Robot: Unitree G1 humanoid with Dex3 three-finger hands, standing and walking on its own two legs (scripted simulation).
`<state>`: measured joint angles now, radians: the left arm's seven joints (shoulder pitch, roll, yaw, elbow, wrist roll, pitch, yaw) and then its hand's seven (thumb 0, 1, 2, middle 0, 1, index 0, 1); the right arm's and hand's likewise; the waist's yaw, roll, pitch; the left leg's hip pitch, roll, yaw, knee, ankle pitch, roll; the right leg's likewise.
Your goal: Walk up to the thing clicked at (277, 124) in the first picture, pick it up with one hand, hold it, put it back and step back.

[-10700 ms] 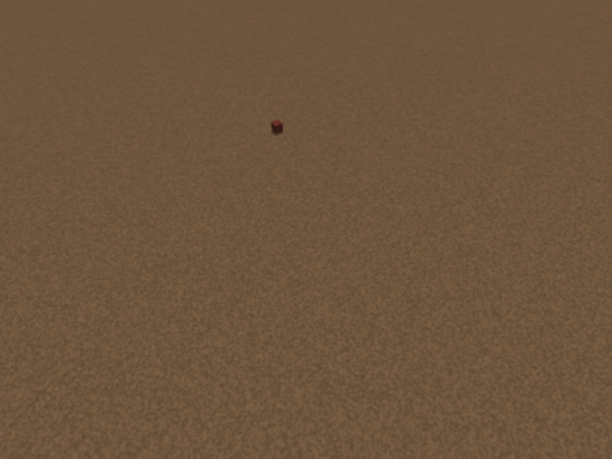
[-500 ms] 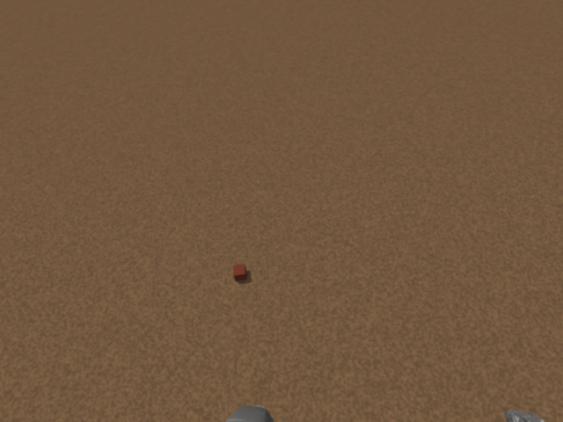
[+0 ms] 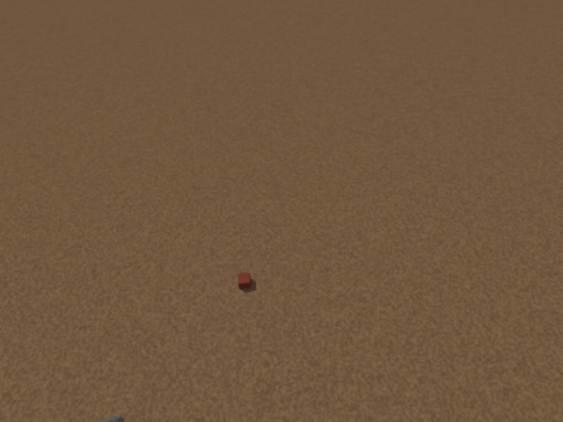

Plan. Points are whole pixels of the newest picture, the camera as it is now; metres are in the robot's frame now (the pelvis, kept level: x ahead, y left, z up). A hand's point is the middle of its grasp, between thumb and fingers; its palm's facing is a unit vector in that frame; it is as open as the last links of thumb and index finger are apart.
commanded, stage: walk up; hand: left
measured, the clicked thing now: (244, 280) +0.73 +0.20 -0.74
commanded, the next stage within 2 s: stand in 0.38 s
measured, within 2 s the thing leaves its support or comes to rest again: neither
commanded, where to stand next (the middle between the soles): +0.36 -0.04 m, yaw +2 degrees
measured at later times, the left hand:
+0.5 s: hand out of the picture +0.09 +0.26 -0.15, palm faces +0.00 -0.94 -0.34, open 7.4 cm
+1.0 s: hand out of the picture +0.07 +0.24 -0.14, palm faces -0.04 -0.94 -0.34, open 7.4 cm
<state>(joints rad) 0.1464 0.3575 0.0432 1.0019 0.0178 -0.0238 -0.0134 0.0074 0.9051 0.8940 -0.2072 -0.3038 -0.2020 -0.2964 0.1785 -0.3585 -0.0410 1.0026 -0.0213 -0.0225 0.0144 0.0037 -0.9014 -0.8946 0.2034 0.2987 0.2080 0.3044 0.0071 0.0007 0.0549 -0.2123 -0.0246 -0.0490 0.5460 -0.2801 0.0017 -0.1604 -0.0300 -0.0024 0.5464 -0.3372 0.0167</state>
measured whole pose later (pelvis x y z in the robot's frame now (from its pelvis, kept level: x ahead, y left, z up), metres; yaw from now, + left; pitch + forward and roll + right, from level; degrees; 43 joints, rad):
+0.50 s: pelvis +0.01 +0.00 +0.01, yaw +0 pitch -2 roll +0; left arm 0.09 0.36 0.02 1.10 0.00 -0.01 0.00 0.01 0.91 0.89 -0.21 -0.30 -0.20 -0.30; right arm 0.05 -0.33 -0.02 1.07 -0.01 -0.01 0.01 0.00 -0.90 -0.89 0.20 0.30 0.21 0.30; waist 0.02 -0.01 0.09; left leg -0.15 -0.02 -0.05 0.42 -0.24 0.00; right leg -0.08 -0.03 0.00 0.39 -0.27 0.03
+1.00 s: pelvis -0.01 -0.01 +0.02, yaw -1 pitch -2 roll +0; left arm 0.10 0.35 0.01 1.14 0.01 -0.01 -0.01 0.01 0.91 0.89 -0.21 -0.30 -0.20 -0.30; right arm 0.09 -0.35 -0.01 1.14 -0.01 -0.01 0.01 0.00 -0.90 -0.89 0.20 0.30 0.21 0.30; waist 0.00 0.01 0.07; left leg -0.13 0.01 -0.04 0.31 -0.15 -0.02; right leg -0.08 0.00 0.00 0.31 -0.19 0.00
